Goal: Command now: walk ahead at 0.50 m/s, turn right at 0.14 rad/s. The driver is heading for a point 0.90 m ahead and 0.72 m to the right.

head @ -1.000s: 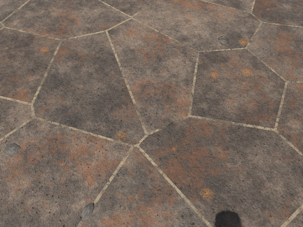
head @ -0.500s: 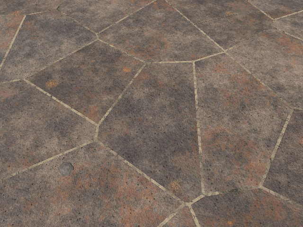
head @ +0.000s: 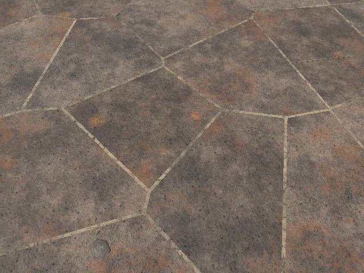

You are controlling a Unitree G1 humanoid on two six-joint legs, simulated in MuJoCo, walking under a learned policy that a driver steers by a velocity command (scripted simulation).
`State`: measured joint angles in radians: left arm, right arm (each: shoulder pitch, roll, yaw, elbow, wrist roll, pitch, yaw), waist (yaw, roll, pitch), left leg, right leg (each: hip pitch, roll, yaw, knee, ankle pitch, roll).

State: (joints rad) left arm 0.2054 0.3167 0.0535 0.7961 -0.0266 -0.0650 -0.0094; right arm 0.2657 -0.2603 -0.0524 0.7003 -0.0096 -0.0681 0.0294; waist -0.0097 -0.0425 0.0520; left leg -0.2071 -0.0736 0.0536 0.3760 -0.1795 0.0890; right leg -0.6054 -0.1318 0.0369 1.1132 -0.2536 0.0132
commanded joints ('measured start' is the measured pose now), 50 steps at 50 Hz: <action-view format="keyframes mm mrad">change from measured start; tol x32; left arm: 1 28 65 20 -33 1 13 7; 50 41 44 32 -220 1 48 6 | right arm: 1 -20 -139 -41 -36 -11 -38 -13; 50 -20 -133 -37 6 4 -48 -30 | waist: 1 10 85 -36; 13 -58 89 29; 19 96 -158 -458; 50 -16 150 -32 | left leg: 1 49 283 -146 -231 259 144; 11 299 324 49 -202 397 73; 16 336 319 114 201 1038 12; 17 191 278 132 436 914 -25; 19 -472 -23 -87 1044 -410 -113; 20 -581 53 -190 1068 -354 -87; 39 -48 85 -124 75 127 -84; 42 528 505 -885 -71 -400 165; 50 92 334 -233 -203 65 95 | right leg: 1 -73 -18 66 -76 144 22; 16 177 189 -151 -509 89 -136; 19 1036 -213 808 -744 53 -476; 34 347 43 252 -823 181 -226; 39 413 36 357 -620 155 -159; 43 -201 141 143 198 -247 -28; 50 -110 25 64 16 -25 -6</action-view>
